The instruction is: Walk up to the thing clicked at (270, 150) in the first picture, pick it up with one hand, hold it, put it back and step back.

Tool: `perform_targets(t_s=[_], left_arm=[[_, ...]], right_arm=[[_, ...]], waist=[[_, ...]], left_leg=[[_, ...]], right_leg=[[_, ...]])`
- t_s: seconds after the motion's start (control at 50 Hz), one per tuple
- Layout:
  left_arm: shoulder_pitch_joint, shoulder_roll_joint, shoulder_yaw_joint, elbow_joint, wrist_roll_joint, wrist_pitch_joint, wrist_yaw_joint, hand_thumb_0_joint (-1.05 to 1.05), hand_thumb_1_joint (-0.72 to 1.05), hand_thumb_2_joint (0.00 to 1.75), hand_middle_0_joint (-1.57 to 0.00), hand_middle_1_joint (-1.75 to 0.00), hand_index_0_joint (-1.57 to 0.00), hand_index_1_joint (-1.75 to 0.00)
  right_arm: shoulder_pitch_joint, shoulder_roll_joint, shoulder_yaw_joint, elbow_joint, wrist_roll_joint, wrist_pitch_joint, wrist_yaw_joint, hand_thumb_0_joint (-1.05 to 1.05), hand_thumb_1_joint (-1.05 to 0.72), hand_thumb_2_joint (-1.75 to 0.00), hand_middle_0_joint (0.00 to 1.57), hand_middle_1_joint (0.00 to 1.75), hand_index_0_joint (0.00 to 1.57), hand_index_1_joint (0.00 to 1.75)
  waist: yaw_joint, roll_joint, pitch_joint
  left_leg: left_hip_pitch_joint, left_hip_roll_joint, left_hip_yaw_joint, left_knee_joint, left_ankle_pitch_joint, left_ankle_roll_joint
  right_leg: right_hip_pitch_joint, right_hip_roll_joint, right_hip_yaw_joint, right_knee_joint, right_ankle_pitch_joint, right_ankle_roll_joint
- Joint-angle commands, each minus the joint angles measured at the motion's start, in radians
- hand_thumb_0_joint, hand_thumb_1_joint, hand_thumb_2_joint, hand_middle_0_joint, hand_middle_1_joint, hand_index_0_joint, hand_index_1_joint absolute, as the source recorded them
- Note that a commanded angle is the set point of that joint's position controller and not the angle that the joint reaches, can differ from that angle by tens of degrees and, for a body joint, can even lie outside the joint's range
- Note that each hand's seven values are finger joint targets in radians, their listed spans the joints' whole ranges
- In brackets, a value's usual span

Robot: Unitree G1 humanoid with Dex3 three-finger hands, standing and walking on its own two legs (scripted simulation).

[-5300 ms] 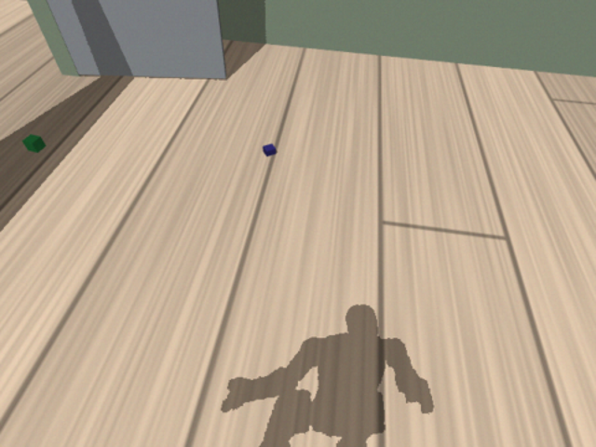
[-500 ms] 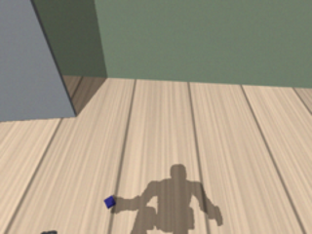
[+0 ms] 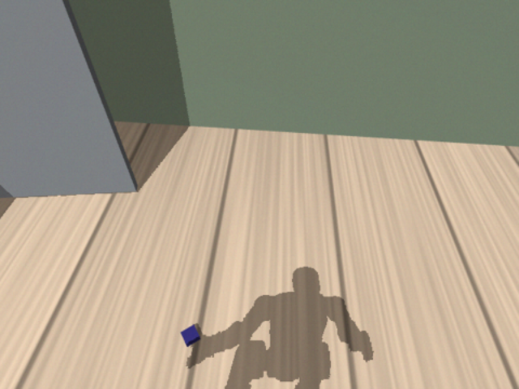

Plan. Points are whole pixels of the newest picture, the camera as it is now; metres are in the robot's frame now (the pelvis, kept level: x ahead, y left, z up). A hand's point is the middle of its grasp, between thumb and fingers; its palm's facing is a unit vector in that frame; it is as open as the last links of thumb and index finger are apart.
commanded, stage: walk up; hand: left
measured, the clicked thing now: (190, 335) +0.44 +0.24 -0.76
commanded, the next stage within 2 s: stand in 0.48 s
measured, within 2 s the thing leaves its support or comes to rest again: neither
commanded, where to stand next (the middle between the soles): +0.06 +0.00 m, yaw +1 degrees
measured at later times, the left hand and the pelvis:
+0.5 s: hand out of the picture +0.10 +0.25 -0.16, palm faces -0.02 -0.94 -0.33, open 7.4 cm; pelvis +0.01 +0.00 +0.00, yaw +0 degrees
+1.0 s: hand out of the picture +0.08 +0.25 -0.16, palm faces -0.01 -0.94 -0.34, open 7.4 cm; pelvis +0.01 +0.00 +0.00, yaw +0 degrees
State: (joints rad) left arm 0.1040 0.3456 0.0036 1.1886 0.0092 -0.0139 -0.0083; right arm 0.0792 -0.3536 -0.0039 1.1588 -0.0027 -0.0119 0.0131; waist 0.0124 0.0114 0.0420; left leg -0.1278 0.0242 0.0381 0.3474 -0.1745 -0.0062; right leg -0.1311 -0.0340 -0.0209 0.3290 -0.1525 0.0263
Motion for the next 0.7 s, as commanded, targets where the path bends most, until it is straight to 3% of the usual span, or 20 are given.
perform_targets(t_s=[0.0,0.28,0.44,0.5,0.62,0.68], left_arm=[[-0.068,0.204,0.032,-0.059,-0.004,-0.022,0.011,0.0,0.9,0.9,-0.2,-0.3,-0.2,-0.3],[-0.067,0.199,0.036,-0.067,-0.001,-0.02,0.016,0.0,0.9,0.9,-0.2,-0.3,-0.2,-0.3],[-0.073,0.199,0.04,-0.072,0.002,-0.015,0.016,0.0,0.9,0.9,-0.2,-0.3,-0.2,-0.3],[-0.065,0.205,0.037,-0.085,-0.001,-0.018,0.018,0.0,0.9,0.9,-0.2,-0.3,-0.2,-0.3],[-0.064,0.206,0.035,-0.093,0.0,-0.015,0.019,0.0,0.9,0.9,-0.2,-0.3,-0.2,-0.3],[-0.06,0.208,0.036,-0.095,0.001,-0.015,0.019,0.0,0.9,0.9,-0.2,-0.3,-0.2,-0.3]], right_arm=[[-0.043,-0.214,-0.041,-0.051,-0.002,-0.022,-0.015,0.0,-0.9,-0.9,0.2,0.3,0.2,0.3],[-0.06,-0.203,-0.045,-0.051,-0.004,-0.021,-0.016,0.0,-0.9,-0.9,0.2,0.3,0.2,0.3],[-0.053,-0.204,-0.046,-0.05,-0.005,-0.021,-0.019,0.0,-0.9,-0.9,0.2,0.3,0.2,0.3],[-0.062,-0.206,-0.041,-0.06,-0.004,-0.024,-0.021,0.0,-0.9,-0.9,0.2,0.3,0.2,0.3],[-0.055,-0.209,-0.039,-0.062,-0.007,-0.02,-0.021,0.0,-0.9,-0.9,0.2,0.3,0.2,0.3],[-0.055,-0.208,-0.038,-0.064,-0.006,-0.02,-0.021,0.0,-0.9,-0.9,0.2,0.3,0.2,0.3]], waist=[[-0.014,-0.029,-0.071],[-0.008,-0.001,-0.079],[-0.012,-0.001,-0.072],[-0.01,-0.002,-0.087],[-0.014,-0.003,-0.082],[-0.011,-0.003,-0.091]], left_leg=[[0.032,0.111,-0.1,-0.076,0.073,0.03],[0.046,0.113,-0.09,-0.087,0.129,0.024],[0.027,0.112,-0.092,-0.095,0.114,0.025],[0.049,0.126,-0.1,-0.085,0.214,0.016],[0.042,0.122,-0.098,-0.093,0.153,0.016],[0.054,0.124,-0.097,-0.09,0.176,0.018]], right_leg=[[-0.006,-0.101,0.091,-0.059,0.087,-0.034],[0.025,-0.101,0.08,-0.058,0.132,-0.029],[0.04,-0.098,0.078,-0.053,0.116,-0.034],[0.054,-0.11,0.082,-0.047,0.174,-0.034],[0.052,-0.11,0.082,-0.062,0.133,-0.032],[0.053,-0.112,0.08,-0.058,0.149,-0.035]])
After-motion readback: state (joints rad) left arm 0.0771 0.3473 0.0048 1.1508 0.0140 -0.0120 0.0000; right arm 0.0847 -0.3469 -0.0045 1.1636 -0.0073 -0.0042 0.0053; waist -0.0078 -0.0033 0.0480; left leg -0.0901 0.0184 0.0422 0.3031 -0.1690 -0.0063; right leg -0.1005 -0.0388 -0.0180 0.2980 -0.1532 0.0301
